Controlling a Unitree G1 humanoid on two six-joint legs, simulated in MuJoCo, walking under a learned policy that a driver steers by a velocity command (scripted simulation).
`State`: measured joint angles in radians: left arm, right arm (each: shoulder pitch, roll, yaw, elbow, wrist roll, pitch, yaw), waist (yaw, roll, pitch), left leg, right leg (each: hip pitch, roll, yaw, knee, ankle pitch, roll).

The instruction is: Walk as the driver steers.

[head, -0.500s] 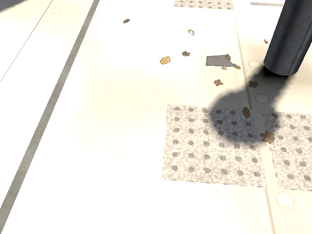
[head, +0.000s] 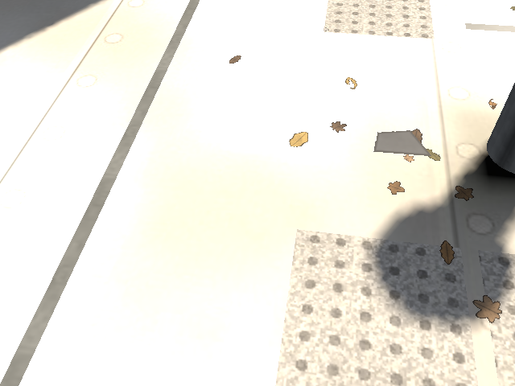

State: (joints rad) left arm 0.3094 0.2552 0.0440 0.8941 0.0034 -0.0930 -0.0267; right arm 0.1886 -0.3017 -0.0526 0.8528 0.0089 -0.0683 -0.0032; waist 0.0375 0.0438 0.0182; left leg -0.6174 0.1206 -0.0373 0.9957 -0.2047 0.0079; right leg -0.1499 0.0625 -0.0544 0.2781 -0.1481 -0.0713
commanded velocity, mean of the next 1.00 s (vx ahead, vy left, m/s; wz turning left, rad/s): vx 0.50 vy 0.00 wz -0.33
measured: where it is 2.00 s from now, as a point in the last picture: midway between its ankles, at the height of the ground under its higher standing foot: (340, 249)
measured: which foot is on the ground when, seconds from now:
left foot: up 0.00-0.26, down 0.28-0.86, up 0.88-1.00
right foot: down 0.00-0.30, up 0.32-0.82, down 0.84-1.00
